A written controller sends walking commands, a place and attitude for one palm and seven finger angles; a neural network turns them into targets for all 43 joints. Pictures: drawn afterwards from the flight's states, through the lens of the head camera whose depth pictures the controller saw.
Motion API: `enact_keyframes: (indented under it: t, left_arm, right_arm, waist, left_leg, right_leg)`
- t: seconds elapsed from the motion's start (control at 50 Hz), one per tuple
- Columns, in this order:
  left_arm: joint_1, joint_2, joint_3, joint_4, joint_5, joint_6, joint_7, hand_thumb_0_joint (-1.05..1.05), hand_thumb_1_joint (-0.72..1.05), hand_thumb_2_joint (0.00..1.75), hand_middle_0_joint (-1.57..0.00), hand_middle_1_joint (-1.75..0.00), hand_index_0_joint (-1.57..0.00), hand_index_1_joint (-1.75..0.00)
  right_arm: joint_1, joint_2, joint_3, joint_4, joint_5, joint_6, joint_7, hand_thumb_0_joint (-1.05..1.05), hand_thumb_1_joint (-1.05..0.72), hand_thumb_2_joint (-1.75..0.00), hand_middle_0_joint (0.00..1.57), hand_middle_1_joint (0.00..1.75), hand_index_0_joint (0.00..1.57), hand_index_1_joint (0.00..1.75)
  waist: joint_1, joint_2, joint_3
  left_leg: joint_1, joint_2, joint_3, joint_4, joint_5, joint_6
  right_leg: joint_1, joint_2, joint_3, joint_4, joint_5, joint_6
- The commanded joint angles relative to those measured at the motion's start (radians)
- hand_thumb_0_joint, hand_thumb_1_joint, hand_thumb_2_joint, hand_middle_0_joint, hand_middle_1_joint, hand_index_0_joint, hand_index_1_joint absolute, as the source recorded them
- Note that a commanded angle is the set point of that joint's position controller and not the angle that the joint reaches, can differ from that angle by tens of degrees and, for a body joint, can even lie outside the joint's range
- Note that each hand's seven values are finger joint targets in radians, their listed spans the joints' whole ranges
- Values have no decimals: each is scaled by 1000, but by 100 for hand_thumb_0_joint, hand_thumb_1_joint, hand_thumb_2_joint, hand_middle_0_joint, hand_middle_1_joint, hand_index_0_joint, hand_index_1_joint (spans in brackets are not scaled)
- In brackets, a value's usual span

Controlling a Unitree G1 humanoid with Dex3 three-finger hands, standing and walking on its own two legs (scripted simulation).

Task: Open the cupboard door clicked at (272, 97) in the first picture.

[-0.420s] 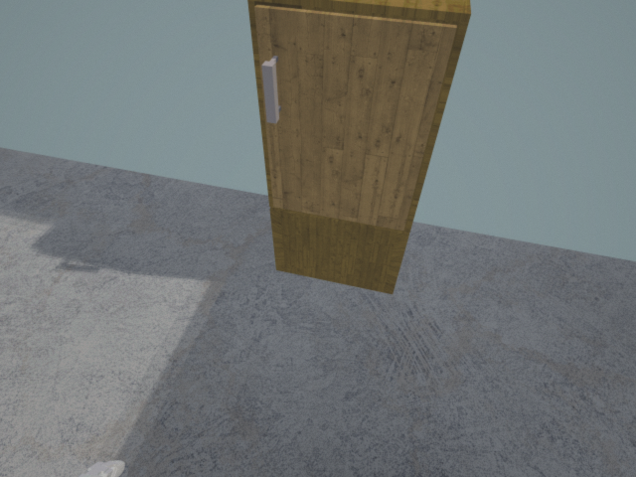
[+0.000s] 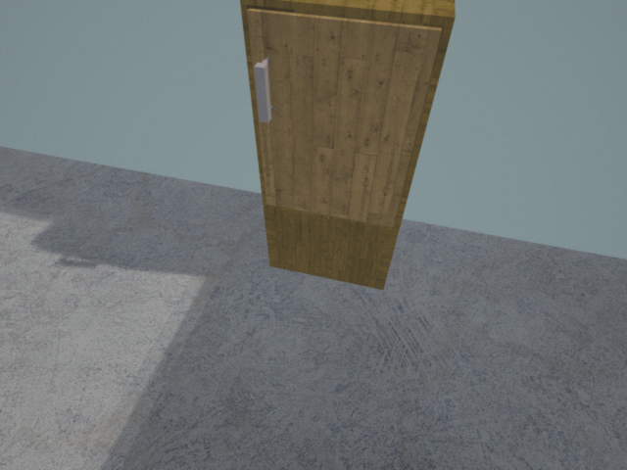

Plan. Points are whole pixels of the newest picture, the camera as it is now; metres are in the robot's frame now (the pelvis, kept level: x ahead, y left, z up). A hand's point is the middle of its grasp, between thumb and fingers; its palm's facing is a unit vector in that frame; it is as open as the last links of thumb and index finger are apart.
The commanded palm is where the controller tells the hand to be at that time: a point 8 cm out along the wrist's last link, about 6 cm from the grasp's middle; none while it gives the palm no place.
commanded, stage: stand and wait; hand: left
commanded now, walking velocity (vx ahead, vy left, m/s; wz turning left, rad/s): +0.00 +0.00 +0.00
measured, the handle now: (266, 90) +0.95 +0.18 +0.03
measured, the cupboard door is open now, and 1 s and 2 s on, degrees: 0 0 0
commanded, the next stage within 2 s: look at it before walking up in 0.40 s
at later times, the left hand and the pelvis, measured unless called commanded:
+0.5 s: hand out of the picture +0.08 +0.24 -0.15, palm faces -0.03 -0.94 -0.34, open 7.4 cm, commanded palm none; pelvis -0.01 -0.01 +0.00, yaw +0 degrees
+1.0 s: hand out of the picture +0.07 +0.24 -0.15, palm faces -0.03 -0.94 -0.34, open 7.4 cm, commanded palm none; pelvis +0.00 -0.01 +0.00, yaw -1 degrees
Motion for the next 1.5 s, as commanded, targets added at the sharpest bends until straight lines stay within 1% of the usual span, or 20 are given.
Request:
enact_keyframes:
  t: [0.0,0.12,0.22,0.3,0.36,0.42,0.48,0.64,0.72,0.82,0.88,0.98,1.06,1.1,1.18,1.2,1.34,1.38,1.42,1.48]
  left_arm:
    - [-54,216,48,-57,1,-32,11,0,90,90,-20,-30,-20,-30]
    - [-52,219,48,-39,1,-30,10,0,90,90,-20,-30,-20,-30]
    - [-49,222,47,-29,0,-32,10,0,90,90,-20,-30,-20,-30]
    - [-51,223,46,-26,0,-34,11,0,90,90,-20,-30,-20,-30]
    - [-54,225,47,-26,2,-34,11,0,90,90,-20,-30,-20,-30]
    - [-56,224,46,-26,2,-34,11,0,90,90,-20,-30,-20,-30]
    - [-59,225,46,-26,2,-33,11,0,90,90,-20,-30,-20,-30]
    - [-59,220,45,-29,3,-33,10,0,90,90,-20,-30,-20,-30]
    - [-60,220,48,-30,2,-35,11,0,90,90,-20,-30,-20,-30]
    - [-54,219,46,-26,2,-34,10,0,90,90,-20,-30,-20,-30]
    - [-52,221,46,-24,2,-35,11,0,90,90,-20,-30,-20,-30]
    - [-48,221,47,-21,2,-36,12,0,90,90,-20,-30,-20,-30]
    - [-46,222,46,-19,2,-36,12,0,90,90,-20,-30,-20,-30]
    - [-47,220,45,-17,2,-35,12,0,90,90,-20,-30,-20,-30]
    - [-52,224,51,-27,4,-31,10,0,90,90,-20,-30,-20,-30]
    - [-52,218,51,-30,4,-27,9,0,90,90,-20,-30,-20,-30]
    - [16,116,40,-46,6,6,13,0,90,90,-20,-30,-20,-30]
    - [35,103,42,-57,6,10,14,0,90,90,-20,-30,-20,-30]
    - [47,95,46,-71,7,14,14,0,90,90,-20,-30,-20,-30]
    - [63,89,53,-92,11,16,14,0,90,90,-20,-30,-20,-30]
  right_arm:
    - [-56,-202,-48,-55,0,-26,-15,0,-90,-90,20,30,20,30]
    - [-42,-206,-44,-30,1,-23,-14,0,-90,-90,20,30,20,30]
    - [-31,-208,-41,-17,1,-24,-14,0,-90,-90,20,30,20,30]
    - [-27,-209,-41,-11,2,-25,-14,0,-90,-90,20,30,20,30]
    - [-26,-210,-41,-8,2,-24,-13,0,-90,-90,20,30,20,30]
    - [-27,-208,-40,-7,2,-22,-13,0,-90,-90,20,30,20,30]
    - [-28,-207,-41,-6,1,-22,-12,0,-90,-90,20,30,20,30]
    - [-33,-209,-40,-8,1,-25,-13,0,-90,-90,20,30,20,30]
    - [-30,-209,-41,-8,2,-26,-13,0,-90,-90,20,30,20,30]
    - [-36,-209,-39,-7,2,-25,-14,0,-90,-90,20,30,20,30]
    - [-35,-210,-39,-6,3,-24,-15,0,-90,-90,20,30,20,30]
    - [-39,-209,-40,-6,4,-26,-16,0,-90,-90,20,30,20,30]
    - [-39,-208,-40,-6,5,-24,-16,0,-90,-90,20,30,20,30]
    - [-43,-210,-39,-3,4,-25,-16,0,-90,-90,20,30,20,30]
    - [-30,-213,-45,-8,3,-24,-19,0,-90,-90,20,30,20,30]
    - [-28,-205,-45,-10,3,-22,-20,0,-90,-90,20,30,20,30]
    - [36,-96,-36,-30,0,-4,-24,0,-90,-90,20,30,20,30]
    - [52,-88,-40,-39,1,-1,-27,0,-90,-90,20,30,20,30]
    - [57,-83,-46,-50,1,3,-28,0,-90,-90,20,30,20,30]
    - [70,-69,-57,-65,2,8,-28,0,-90,-90,20,30,20,30]
  waist:
    - [-7,-1,-69]
    - [-4,7,-36]
    - [-5,-10,-48]
    - [-6,-3,-58]
    - [-6,0,-47]
    - [-7,-14,-38]
    - [-8,-2,-34]
    - [-7,0,-36]
    - [-8,-5,-57]
    - [-6,7,-51]
    - [-8,-4,-60]
    - [-6,6,-67]
    - [-5,0,-62]
    - [-5,10,-54]
    - [-10,-1,-55]
    - [-10,3,-42]
    - [-12,5,-42]
    - [-12,13,-55]
    - [-9,23,-35]
    - [-11,1,-36]
  left_leg:
    - [12,109,-90,-72,152,33]
    - [-10,109,-96,-97,86,30]
    - [-2,111,-96,-94,102,28]
    - [9,114,-94,-93,126,27]
    - [5,116,-92,-98,121,25]
    - [1,114,-90,-101,104,24]
    - [6,113,-92,-104,98,23]
    - [12,117,-92,-110,112,24]
    - [22,119,-92,-108,139,23]
    - [26,120,-90,-109,144,23]
    - [39,122,-89,-106,163,23]
    - [48,125,-86,-105,195,23]
    - [50,124,-88,-109,186,22]
    - [47,126,-86,-115,182,23]
    - [58,131,-67,-100,166,20]
    - [50,130,-63,-96,153,19]
    - [28,139,-21,-41,126,7]
    - [32,146,-12,-20,139,8]
    - [14,152,-8,-11,115,11]
    - [-15,148,3,25,56,14]
  right_leg:
    - [5,-109,102,-87,174,-41]
    - [-9,-105,114,-113,87,-41]
    - [-2,-111,117,-120,101,-42]
    - [4,-110,117,-116,137,-43]
    - [-1,-108,118,-118,135,-43]
    - [-7,-109,123,-129,113,-42]
    - [-17,-108,125,-136,92,-42]
    - [-15,-103,121,-132,117,-39]
    - [5,-104,120,-126,155,-40]
    - [5,-105,116,-128,166,-39]
    - [11,-106,116,-126,194,-40]
    - [24,-107,110,-121,235,-40]
    - [24,-106,113,-127,226,-40]
    - [21,-108,109,-130,220,-38]
    - [3,-99,129,-119,236,-43]
    - [-7,-97,135,-116,232,-42]
    - [-69,-77,157,-40,251,-32]
    - [-84,-70,158,-11,268,-31]
    - [-110,-59,163,12,258,-32]
    - [-135,-57,188,28,233,-39]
